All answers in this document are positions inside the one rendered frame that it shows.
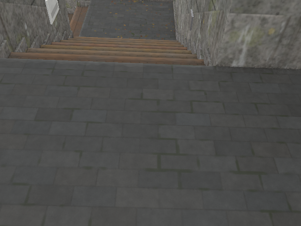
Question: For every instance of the stairs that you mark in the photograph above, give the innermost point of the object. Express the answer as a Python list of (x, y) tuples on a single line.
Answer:
[(95, 49), (76, 20)]

